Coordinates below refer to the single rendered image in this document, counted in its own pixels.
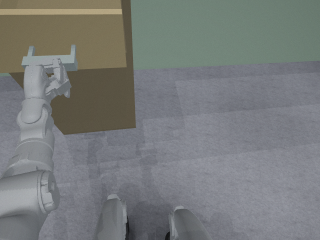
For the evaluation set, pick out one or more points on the handle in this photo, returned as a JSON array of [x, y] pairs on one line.
[[69, 61]]

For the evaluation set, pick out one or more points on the right robot shin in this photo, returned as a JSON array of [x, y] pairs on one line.
[[171, 237]]

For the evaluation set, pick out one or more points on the cabinet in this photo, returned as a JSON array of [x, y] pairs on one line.
[[101, 99]]

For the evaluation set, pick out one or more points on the robot left forearm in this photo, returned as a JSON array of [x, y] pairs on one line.
[[35, 146]]

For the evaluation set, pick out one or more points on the robot left hand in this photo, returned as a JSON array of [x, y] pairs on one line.
[[37, 84]]

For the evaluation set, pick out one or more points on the robot left upper arm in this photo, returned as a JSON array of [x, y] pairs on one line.
[[25, 201]]

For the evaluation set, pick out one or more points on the robot left thigh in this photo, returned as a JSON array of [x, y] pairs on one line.
[[112, 218]]

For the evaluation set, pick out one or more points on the drawer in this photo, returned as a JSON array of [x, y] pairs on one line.
[[53, 26]]

